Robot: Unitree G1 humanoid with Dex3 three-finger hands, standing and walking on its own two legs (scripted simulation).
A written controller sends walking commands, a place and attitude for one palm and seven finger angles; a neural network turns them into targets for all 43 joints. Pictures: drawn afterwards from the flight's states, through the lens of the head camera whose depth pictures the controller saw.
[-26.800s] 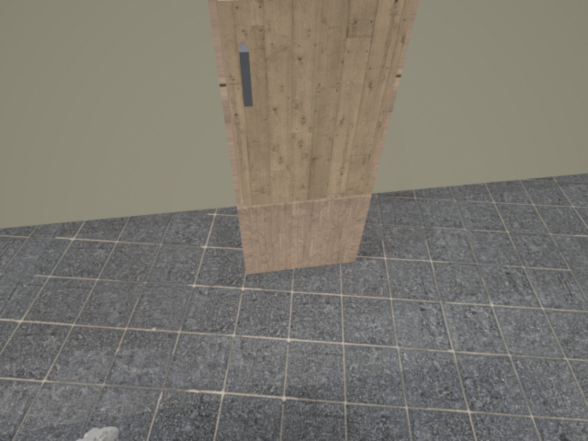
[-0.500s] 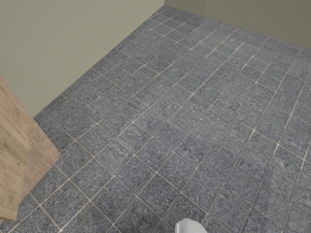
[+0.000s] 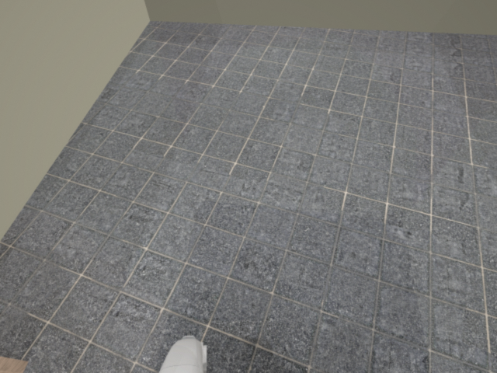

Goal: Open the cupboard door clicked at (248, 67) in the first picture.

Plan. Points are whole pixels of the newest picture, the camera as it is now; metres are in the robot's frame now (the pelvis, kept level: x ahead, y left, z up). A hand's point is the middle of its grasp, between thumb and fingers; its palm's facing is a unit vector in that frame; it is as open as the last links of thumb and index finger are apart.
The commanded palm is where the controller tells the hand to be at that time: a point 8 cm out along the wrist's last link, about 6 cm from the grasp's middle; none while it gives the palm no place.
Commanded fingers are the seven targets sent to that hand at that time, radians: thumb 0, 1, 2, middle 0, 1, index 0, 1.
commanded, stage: walk to a spot facing it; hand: left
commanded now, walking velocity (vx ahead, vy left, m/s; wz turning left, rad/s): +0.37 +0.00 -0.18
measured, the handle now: out of the picture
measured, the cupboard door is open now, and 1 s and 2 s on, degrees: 39 39 39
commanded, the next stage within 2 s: turn to face it in 0.74 s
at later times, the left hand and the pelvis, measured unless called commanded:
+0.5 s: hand (166, 280) +0.32 +0.20 -0.18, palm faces -0.06 -0.99 -0.16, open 7.4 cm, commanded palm none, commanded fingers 0.00 0.90 0.90 -0.20 -0.30 -0.20 -0.30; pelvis +0.28 +0.03 -0.01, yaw -8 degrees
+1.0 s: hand (231, 169) +0.62 +0.08 -0.17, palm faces -0.21 -0.95 -0.23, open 7.1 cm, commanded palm none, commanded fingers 0.00 0.90 0.90 -0.20 -0.30 -0.20 -0.30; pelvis +0.52 -0.09 +0.00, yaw -12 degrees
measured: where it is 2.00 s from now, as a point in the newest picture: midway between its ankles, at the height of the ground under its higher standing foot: (291, 251)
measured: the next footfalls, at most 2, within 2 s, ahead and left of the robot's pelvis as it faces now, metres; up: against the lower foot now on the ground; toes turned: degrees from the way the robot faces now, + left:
left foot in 0.30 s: +0.31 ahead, +0.12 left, +0.00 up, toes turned +1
right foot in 0.76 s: +0.55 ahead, -0.16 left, +0.00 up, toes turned -20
